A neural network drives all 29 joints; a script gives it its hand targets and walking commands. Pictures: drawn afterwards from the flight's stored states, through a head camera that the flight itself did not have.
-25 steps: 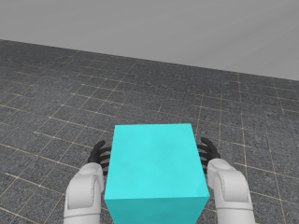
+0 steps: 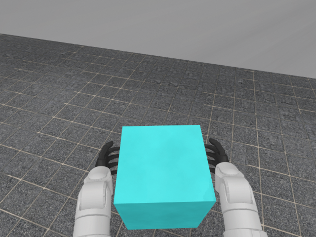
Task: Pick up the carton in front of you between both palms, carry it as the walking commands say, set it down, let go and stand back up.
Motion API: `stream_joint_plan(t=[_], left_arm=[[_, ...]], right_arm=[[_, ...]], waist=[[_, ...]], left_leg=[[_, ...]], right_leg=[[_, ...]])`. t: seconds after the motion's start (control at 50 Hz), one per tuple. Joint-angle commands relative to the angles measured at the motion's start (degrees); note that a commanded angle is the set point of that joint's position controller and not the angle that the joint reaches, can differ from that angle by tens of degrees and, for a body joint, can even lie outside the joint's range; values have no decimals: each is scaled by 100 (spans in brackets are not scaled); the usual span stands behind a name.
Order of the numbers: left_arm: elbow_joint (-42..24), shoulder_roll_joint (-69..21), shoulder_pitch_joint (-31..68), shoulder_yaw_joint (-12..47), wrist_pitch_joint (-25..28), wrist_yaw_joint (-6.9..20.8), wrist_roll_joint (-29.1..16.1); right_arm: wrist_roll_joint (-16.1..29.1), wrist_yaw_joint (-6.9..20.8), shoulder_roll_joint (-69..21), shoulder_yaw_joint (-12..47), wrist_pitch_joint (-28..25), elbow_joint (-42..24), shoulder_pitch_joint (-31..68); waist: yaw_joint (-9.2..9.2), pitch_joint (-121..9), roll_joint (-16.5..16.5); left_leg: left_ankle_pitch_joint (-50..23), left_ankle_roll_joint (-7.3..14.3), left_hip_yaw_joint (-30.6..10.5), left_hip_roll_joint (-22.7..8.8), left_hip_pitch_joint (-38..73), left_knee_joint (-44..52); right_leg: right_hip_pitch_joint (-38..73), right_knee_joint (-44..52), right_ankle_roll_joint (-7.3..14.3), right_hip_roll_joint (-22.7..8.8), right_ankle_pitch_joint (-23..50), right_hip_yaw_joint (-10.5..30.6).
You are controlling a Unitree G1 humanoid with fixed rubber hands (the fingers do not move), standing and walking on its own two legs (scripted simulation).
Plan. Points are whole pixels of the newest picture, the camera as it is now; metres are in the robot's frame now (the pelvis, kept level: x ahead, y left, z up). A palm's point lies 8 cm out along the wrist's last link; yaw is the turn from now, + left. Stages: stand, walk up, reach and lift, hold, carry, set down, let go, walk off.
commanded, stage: carry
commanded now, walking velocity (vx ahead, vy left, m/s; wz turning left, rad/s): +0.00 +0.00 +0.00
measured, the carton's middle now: (161, 180) +0.31 +0.00 -0.04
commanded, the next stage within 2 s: hold in 0.22 s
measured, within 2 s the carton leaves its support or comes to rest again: neither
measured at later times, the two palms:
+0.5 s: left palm (91, 185) +0.25 +0.17 +0.05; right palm (213, 167) +0.29 -0.13 +0.05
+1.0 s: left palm (109, 188) +0.32 +0.16 -0.10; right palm (202, 176) +0.34 -0.14 -0.10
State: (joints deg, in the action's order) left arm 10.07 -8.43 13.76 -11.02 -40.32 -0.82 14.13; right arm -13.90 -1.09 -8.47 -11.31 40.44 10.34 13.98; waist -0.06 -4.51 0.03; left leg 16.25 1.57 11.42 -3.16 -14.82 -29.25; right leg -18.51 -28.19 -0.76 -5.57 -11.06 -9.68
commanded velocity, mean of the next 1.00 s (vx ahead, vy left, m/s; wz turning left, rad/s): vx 0.00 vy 0.00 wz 0.00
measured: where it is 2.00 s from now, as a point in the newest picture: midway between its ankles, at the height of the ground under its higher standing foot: outside the picture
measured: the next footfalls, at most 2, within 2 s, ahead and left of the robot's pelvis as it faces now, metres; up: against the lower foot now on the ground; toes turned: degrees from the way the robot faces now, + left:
none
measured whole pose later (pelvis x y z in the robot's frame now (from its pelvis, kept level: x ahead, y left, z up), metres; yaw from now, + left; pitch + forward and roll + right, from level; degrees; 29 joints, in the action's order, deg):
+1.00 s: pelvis -0.05 -0.04 -0.04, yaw +10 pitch +14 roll +0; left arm 36.7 -6.7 40.6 -28.3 -14.8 3.4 24.2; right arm -23.4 -0.2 -11.4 -30.8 16.7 30.2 37.3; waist -2.0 9.5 0.5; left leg 16.0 -1.3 -6.1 2.6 -44.4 -46.6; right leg -44.3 -45.6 -0.2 2.9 -15.2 2.9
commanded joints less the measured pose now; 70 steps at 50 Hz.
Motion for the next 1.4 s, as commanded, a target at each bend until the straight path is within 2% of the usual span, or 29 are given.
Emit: stream_joint_plan(t=[0.0, 0.2, 0.22, 0.24, 0.26, 0.28, 0.3, 0.32, 0.36, 0.4, 0.44, 0.5, 0.56, 0.64, 0.72, 0.78, 0.82, 0.86, 0.98, 1.06, 1.12, 1.18, 1.26, 1.38], left_arm=[[-348, -5046, 2390, 3242, 17, 1230, -1400], [-430, -5021, 2528, 3257, 4, 1227, -1438], [-356, -5152, 1932, 3080, -19, 1271, -1391], [-488, -4920, 1998, 3058, 56, 1232, -1267], [-491, -4990, 1983, 2983, 78, 1235, -1214], [-448, -5009, 2119, 2955, 104, 1223, -1188], [-361, -4944, 1973, 2894, 132, 1166, -1129], [-347, -4931, 2067, 2887, 153, 1161, -1102], [-303, -4993, 2206, 2909, 174, 1178, -1126], [-215, -5063, 2387, 2971, 155, 1233, -1141], [-120, -5183, 2689, 3035, 141, 1324, -1232], [430, -5081, 3464, 2792, 197, 1539, -1166], [1340, -5047, 4327, 2207, 411, 1754, -869], [2562, -4750, 5026, 933, 788, 1794, -195], [3205, -3996, 5056, -305, 1111, 1508, 584], [3315, -3452, 4876, -773, 1412, 1346, 922], [3290, -3275, 4866, -753, 1724, 1294, 930], [3189, -3385, 4929, -487, 2092, 1279, 813], [2938, -4304, 5405, 857, 3104, 1316, 171], [2337, -4878, 5828, 2051, 3250, 1289, -433], [2103, -5106, 5756, 2539, 3117, 1192, -709], [2234, -5242, 5622, 2484, 2872, 1180, -673], [2645, -5247, 5658, 2075, 2592, 1234, -516], [3046, -4993, 6012, 1646, 2606, 1094, -452]], right_arm=[[1438, 1277, -5042, 3281, -20, -376, 2413], [1455, 1258, -5017, 3277, -9, -443, 2533], [1405, 1310, -5128, 3153, 31, -566, 1859], [1371, 1295, -4897, 3063, -61, -857, 2034], [1313, 1314, -4903, 3148, -29, -801, 2122], [1287, 1310, -4908, 3135, -60, -705, 2197], [1305, 1333, -4800, 3095, -99, -682, 2248], [1319, 1362, -4861, 3097, -129, -687, 2254], [1358, 1399, -4935, 3152, -162, -589, 2411], [1315, 1456, -4996, 3051, -175, -405, 2472], [1243, 1465, -5084, 2960, -176, -166, 2589], [1006, 1421, -5244, 2481, -191, 448, 3057], [725, 1436, -5450, 1929, -309, 1246, 3867], [230, 1345, -5234, 986, -529, 2103, 4860], [-417, 1069, -4540, -136, -820, 2608, 4985], [-774, 921, -3947, -637, -1179, 2653, 4744], [-833, 867, -3738, -671, -1525, 2578, 4713], [-746, 847, -3822, -478, -1916, 2516, 4748], [-67, 974, -4665, 888, -2992, 2257, 5256], [468, 1076, -5045, 2008, -3180, 1676, 5699], [765, 1155, -5094, 2437, -3065, 1453, 5687], [778, 1317, -5100, 2377, -2809, 1651, 5586], [606, 1527, -4992, 1942, -2511, 2129, 5616], [444, 1558, -4667, 1328, -2497, 2605, 5912]], waist=[[1, -1597, 12], [2, -1460, 8], [29, -786, 265], [-18, -1111, 253], [69, -959, 135], [62, -1058, 201], [133, -1020, 328], [67, -926, 192], [99, -1055, 209], [31, -882, 269], [-42, -785, 249], [-211, -345, 80], [-273, -84, -77], [-173, 90, -205], [-95, 312, -164], [-109, 168, -90], [-129, -202, -43], [-171, -747, -17], [-230, -2883, 72], [-322, -5339, 143], [-354, -6223, 221], [-371, -5903, 242], [-428, -5119, 265], [-565, -4928, 319]], left_leg=[[-1389, -26, -615, -673, 415, 429], [-1159, -10, -649, -679, 315, 513], [-2900, -1, -1706, 592, 879, 854], [-3038, -44, -1850, 482, 1307, 828], [-3080, -48, -1786, 568, 1340, 840], [-3056, -75, -1789, 591, 1329, 872], [-2711, -65, -1749, 631, 1651, 954], [-2673, -92, -1755, 610, 1785, 972], [-2719, -137, -1700, 636, 1943, 960], [-2277, -168, -1669, 632, 2100, 1033], [-1720, -191, -1634, 644, 1801, 1084], [-533, -127, -1565, 670, 1295, 1066], [482, 6, -1497, 721, 818, 887], [897, 149, -1452, 797, 209, 479], [804, 157, -1418, 838, -457, 158], [451, 106, -1396, 890, -982, -134], [133, 73, -1380, 936, -1281, -414], [-207, 39, -1374, 994, -1537, -721], [-1028, -135, -1330, 1134, -2445, -1819], [-1987, -252, -1293, 1188, -2551, -2613], [-2294, -309, -1302, 1194, -2707, -3024], [-1822, -338, -1293, 1210, -3331, -3208], [-1181, -323, -1287, 1209, -4088, -3425], [-1062, -348, -1300, 1255, -4911, -3935]], right_leg=[[770, 168, 45, -460, 1163, 456], [712, 213, 25, -457, 950, 469], [1879, 407, 275, 1243, 1742, 1183], [1868, 582, 295, 1125, 1639, 1390], [1876, 615, 259, 1126, 1861, 1362], [1982, 614, 247, 1131, 1972, 1354], [1798, 609, 209, 1112, 1858, 1366], [1602, 656, 150, 1177, 1672, 1344], [1618, 740, 103, 1205, 1492, 1347], [1291, 810, 108, 1212, 1028, 1299], [1406, 859, 158, 1204, 650, 1299], [1260, 890, 190, 1121, -98, 1309], [1069, 813, 167, 1027, -934, 1303], [911, 629, 119, 930, -1623, 1376], [550, 259, 84, 990, -1466, 1337], [58, -131, 53, 1074, -867, 1216], [-215, -438, 31, 1113, -439, 1172], [-406, -737, -6, 1152, 0, 1175], [-1010, -1869, -146, 1259, 1085, 1140], [-1221, -2765, -191, 1314, 2036, 1081], [-1796, -3188, -212, 1377, 2145, 1017], [-2595, -3402, -207, 1402, 1597, 944], [-3724, -3624, -175, 1396, 849, 858], [-4796, -4155, -152, 1391, 676, 810]])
